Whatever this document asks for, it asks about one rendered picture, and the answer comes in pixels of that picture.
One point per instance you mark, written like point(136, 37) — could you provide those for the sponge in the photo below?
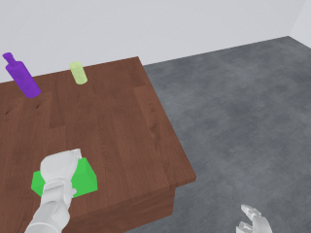
point(84, 180)

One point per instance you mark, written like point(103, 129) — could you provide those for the left robot hand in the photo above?
point(60, 165)

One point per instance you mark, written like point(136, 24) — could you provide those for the table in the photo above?
point(120, 127)

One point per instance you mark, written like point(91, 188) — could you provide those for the right robot hand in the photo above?
point(259, 223)

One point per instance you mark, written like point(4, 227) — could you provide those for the left robot forearm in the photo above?
point(52, 215)

